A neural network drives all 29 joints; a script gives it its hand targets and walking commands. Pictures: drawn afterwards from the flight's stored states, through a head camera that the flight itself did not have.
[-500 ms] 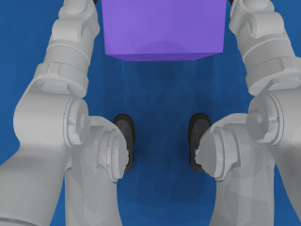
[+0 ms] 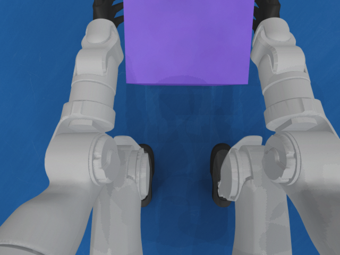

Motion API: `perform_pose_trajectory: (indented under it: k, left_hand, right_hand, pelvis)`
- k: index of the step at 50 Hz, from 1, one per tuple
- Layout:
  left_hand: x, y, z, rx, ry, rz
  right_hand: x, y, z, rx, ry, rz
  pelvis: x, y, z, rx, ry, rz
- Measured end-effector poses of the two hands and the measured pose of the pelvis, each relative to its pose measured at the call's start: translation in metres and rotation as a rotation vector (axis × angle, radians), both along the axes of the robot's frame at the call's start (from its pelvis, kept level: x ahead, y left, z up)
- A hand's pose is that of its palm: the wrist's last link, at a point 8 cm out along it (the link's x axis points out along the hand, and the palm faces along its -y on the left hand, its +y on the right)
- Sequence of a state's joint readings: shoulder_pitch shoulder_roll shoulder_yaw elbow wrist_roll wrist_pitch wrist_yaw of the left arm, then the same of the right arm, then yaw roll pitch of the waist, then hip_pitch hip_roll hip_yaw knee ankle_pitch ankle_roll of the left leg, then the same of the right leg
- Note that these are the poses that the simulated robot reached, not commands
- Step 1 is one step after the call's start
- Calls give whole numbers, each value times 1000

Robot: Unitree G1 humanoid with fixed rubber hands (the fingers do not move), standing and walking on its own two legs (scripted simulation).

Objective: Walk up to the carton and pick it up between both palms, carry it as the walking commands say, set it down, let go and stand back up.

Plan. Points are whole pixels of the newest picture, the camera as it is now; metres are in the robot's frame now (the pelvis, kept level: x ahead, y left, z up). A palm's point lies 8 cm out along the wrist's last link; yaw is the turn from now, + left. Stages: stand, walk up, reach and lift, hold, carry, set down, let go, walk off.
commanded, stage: reach and lift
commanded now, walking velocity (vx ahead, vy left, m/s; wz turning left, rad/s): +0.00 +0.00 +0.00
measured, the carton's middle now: (183, 34) +0.53 +0.00 -0.19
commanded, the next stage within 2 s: none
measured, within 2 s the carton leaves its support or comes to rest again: neither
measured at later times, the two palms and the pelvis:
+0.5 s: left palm (95, 9) +0.53 +0.14 -0.06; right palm (283, 10) +0.53 -0.15 -0.07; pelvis +0.01 +0.00 +0.04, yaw +0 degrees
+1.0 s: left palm out of the picture +0.51 +0.14 +0.01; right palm out of the picture +0.51 -0.15 +0.01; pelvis +0.00 +0.00 +0.09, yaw +0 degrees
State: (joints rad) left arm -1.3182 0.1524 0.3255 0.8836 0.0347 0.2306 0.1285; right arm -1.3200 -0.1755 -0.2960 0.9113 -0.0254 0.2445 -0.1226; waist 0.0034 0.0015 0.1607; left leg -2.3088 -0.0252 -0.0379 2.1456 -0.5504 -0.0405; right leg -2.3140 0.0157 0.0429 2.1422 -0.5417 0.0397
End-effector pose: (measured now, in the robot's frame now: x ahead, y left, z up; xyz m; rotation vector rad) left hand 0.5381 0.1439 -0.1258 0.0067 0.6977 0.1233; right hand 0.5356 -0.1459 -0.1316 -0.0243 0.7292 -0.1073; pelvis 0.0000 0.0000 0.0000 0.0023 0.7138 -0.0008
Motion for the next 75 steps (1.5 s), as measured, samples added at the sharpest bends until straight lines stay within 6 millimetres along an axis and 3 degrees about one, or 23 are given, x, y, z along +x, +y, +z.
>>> perform_pose_trajectory:
  k: [11,23,48,75]
  left_hand:
    - [4,-3,32,5,-18,-3]
    - [-4,-4,55,1,-22,9]
    - [-22,-3,134,-12,-22,17]
    - [-42,-4,217,-18,-20,21]
  right_hand:
    - [2,-2,33,-1,-19,-17]
    - [-5,-3,55,9,-23,-22]
    - [-24,-3,134,25,-25,-37]
    - [-43,-4,218,32,-25,-42]
  pelvis:
    - [3,2,17,-5,48,1]
    - [6,1,36,-2,87,-5]
    - [2,-1,84,1,90,-6]
    - [12,-1,144,1,36,-4]
